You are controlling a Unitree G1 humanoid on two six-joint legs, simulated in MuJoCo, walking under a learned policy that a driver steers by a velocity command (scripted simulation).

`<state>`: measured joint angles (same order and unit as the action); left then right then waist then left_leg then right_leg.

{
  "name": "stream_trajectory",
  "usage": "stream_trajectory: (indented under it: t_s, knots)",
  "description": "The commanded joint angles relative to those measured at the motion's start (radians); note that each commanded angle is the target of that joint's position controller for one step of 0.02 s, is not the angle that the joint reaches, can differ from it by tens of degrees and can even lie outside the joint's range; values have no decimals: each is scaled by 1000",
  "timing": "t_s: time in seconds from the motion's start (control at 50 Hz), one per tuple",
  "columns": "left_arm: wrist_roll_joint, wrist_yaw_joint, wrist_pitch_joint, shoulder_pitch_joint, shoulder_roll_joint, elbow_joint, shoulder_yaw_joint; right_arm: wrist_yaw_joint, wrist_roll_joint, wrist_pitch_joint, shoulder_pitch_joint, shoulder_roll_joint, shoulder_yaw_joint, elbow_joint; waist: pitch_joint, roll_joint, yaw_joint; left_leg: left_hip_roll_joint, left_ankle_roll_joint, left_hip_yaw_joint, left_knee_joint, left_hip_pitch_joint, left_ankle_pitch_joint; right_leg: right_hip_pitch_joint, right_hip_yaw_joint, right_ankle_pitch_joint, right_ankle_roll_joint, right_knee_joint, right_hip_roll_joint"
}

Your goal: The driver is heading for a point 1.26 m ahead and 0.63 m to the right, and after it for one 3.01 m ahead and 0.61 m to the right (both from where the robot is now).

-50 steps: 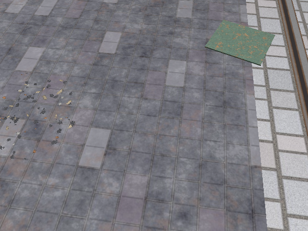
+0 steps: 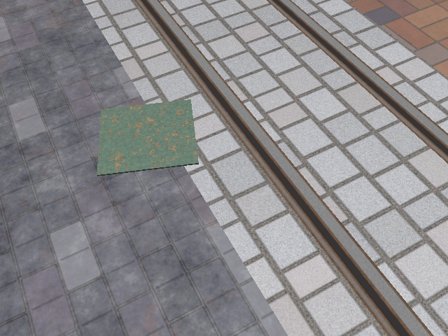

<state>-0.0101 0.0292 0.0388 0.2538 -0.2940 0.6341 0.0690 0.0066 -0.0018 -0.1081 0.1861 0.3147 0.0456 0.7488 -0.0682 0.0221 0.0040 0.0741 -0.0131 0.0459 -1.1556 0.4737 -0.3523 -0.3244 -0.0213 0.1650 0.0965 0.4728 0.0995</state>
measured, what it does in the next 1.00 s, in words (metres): walks ahead, turning right: left foot, then right foot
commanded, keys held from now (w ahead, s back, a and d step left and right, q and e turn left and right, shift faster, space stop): w+e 0.26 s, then w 0.50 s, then w+e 0.24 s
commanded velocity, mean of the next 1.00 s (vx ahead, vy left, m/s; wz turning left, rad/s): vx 0.50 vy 0.00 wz -0.35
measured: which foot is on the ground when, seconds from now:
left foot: up 0.00-0.30, down 0.32-0.82, up 0.84-1.00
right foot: down 0.00-0.32, up 0.34-0.78, down 0.80-1.00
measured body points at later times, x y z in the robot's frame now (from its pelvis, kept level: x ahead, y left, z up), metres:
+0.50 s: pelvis +0.28 +0.05 +0.01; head +0.30 +0.05 +0.45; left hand +0.46 +0.29 -0.10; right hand +0.30 -0.24 -0.10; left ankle +0.32 +0.14 -0.74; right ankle +0.22 -0.08 -0.66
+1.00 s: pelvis +0.51 -0.08 +0.01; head +0.53 -0.10 +0.46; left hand +0.69 +0.15 -0.09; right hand +0.54 -0.39 -0.10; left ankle +0.57 +0.07 -0.66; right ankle +0.51 -0.16 -0.74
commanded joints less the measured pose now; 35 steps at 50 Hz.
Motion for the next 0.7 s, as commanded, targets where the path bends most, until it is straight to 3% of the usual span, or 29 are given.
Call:
stream_trajectory:
  t_s: [0.02, 0.12, 0.18, 0.26, 0.28, 0.3, 0.32, 0.34, 0.36, 0.38, 0.4, 0.42, 0.46, 0.5, 0.58, 0.64, 0.7]
  knots:
    - [2, -16, 27, -26, -134, -72, 36, -3, 18, 2, 31, 109, 31, -60, 117, -61, -30, 38, -32, 25, 94, 136, 62, 154, -340, -244, 214, -239, -266]
    - [-7, -44, 16, 39, -167, -28, 45, 3, 16, 9, -153, 45, 4, -104, 62, -84, 33, -24, -67, 6, 455, 73, 365, 45, -239, -140, 149, -236, -183]
    - [-14, -46, 11, 90, -177, 1, 49, 14, -1, 1, -229, 56, 5, -127, 55, -97, 64, -60, -60, 19, 576, 5, 440, 50, -285, -51, 125, -211, -195]
    - [-16, -50, 1, 101, -160, 18, 48, 21, -8, -13, -202, 106, 29, -130, 62, -139, 36, -66, -17, 50, 650, -53, 311, 149, -401, -12, 96, -93, -233]
    - [-13, -49, -3, 90, -148, 20, 45, 20, -7, -16, -144, 111, 36, -114, 74, -151, 5, -67, 4, 29, 675, -112, 294, 158, -399, -34, 83, -53, -228]
    - [-8, -48, -3, 98, -111, 23, 32, 15, 1, -20, -60, 126, 48, -91, 119, -146, -31, -58, 32, 15, 701, -238, 291, 148, -369, -82, 57, 34, -189]
    - [3, -44, 0, 114, -50, 17, 9, 10, 20, -26, 66, 166, 60, -78, 237, -64, -81, 76, 94, 141, 691, -455, 251, 69, -299, -11, 20, 276, -134]
    - [-22, -42, 9, 264, 9, 8, -11, 11, 30, -13, 179, 261, 85, -38, 368, 249, -38, 293, 274, 585, 773, -785, 50, -262, -155, 331, -63, 619, 14]
    - [-36, -47, 14, 261, -75, 24, 0, 23, -3, -8, 206, 192, 75, -21, 333, 247, -63, 336, 298, 796, 869, -793, -241, -431, -172, 416, -78, 777, -32]
    - [-32, -48, 13, 141, -142, 17, 17, 21, -8, -6, 156, 125, 57, -35, 195, 133, -90, 289, 254, 672, 891, -679, -254, -471, -181, 328, -77, 822, -69]
    - [-18, -51, 12, 57, -144, -1, 18, 19, 4, 1, 104, 101, 46, -43, 128, 64, -81, 245, 224, 536, 890, -571, -143, -452, -141, 261, -77, 809, -102]
    - [-2, -49, 16, 6, -130, -17, 16, 18, 10, 5, 72, 81, 38, -38, 71, 48, -67, 207, 223, 443, 907, -476, -26, -439, -130, 215, -76, 754, -126]
    - [-3, -38, 21, 14, -94, -15, 12, 13, 16, 2, 55, 54, 26, -29, 61, 89, -27, 150, 210, 326, 942, -389, 121, -353, -107, 161, -74, 658, -168]
    - [-2, -32, 20, 12, -59, -13, 2, 11, 3, -1, 72, 65, 28, -13, 66, 93, -20, 142, 229, 261, 970, -367, 216, -335, -70, 151, -82, 570, -178]
    - [7, -22, 31, -109, -21, -43, -21, 5, -10, 6, 103, 126, 42, 14, 49, 63, -52, 138, 234, 155, 1010, -348, 316, -309, -31, -20, -98, 316, -188]
    - [-2, -11, 38, -194, -24, -55, -25, 4, -18, 15, 143, 143, 43, 38, 37, 62, -81, 122, 212, 89, 1007, -334, 343, -230, -3, -144, -106, 169, -162]
    - [-10, 0, 41, -263, -38, -78, -21, 4, -25, 28, 193, 152, 43, 67, 19, 64, -93, 154, 196, 92, 984, -387, 349, -209, 1, -151, -89, 96, -148]
Velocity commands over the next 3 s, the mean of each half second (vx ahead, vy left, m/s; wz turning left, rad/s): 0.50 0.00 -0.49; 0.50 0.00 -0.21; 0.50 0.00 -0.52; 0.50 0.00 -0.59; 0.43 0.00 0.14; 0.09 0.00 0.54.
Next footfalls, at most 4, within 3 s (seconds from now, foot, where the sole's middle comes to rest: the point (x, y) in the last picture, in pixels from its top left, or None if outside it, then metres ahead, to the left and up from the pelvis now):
0.32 left None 0.36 0.14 -0.77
0.80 right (301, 299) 0.55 -0.18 -0.77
1.28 left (260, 206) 0.87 -0.07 -0.77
1.80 right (369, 193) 0.92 -0.45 -0.77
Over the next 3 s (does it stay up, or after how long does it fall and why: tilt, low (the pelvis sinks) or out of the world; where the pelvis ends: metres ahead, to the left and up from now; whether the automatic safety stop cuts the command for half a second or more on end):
stays up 1.22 -0.67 0.00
